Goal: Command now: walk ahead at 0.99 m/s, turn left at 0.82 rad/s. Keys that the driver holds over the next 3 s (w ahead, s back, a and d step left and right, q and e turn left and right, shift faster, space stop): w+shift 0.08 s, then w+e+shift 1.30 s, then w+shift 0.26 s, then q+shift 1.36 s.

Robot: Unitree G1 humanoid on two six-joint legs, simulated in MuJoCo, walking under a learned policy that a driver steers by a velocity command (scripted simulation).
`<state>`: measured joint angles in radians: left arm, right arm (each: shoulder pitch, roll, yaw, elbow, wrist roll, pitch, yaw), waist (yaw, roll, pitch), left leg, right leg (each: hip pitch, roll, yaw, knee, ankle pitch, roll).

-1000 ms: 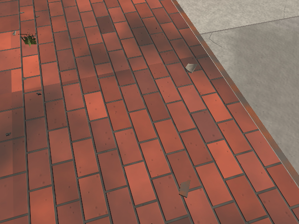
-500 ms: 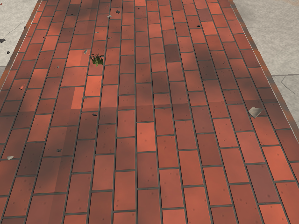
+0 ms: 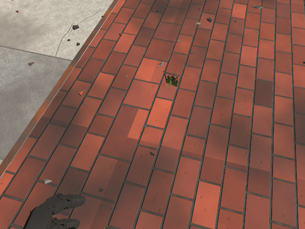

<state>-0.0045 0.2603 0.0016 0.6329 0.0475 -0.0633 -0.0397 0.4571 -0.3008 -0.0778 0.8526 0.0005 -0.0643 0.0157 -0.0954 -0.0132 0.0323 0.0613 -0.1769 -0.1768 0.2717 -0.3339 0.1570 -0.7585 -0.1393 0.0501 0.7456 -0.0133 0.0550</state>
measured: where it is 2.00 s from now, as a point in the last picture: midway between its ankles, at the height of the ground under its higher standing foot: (232, 54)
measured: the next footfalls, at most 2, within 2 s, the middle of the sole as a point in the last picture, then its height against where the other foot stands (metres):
right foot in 0.12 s outside the picture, level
left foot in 0.54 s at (119, 181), level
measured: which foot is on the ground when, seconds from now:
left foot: down 0.00-0.14, up 0.16-0.52, down 0.54-0.96, up 0.98-1.00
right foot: up 0.00-0.10, down 0.12-0.52, up 0.54-0.94, down 0.96-1.00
